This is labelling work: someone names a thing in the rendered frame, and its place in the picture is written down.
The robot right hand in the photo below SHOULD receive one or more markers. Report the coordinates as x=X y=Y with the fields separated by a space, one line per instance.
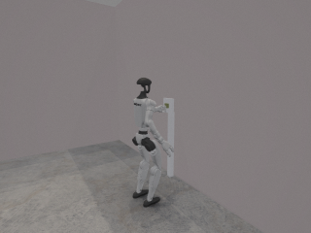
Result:
x=166 y=146

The panel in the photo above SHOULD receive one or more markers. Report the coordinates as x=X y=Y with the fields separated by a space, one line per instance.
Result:
x=170 y=134

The robot right forearm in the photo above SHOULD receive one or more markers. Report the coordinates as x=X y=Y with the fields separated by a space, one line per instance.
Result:
x=155 y=133

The humanoid robot head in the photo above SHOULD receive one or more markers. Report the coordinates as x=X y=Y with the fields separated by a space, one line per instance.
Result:
x=143 y=82

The robot right upper arm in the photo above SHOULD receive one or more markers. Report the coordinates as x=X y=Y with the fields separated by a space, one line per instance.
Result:
x=150 y=111

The humanoid robot torso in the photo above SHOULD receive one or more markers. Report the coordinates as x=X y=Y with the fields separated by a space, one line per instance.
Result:
x=140 y=109

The robot left hand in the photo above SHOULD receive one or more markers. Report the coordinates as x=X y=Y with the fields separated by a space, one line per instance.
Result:
x=162 y=108

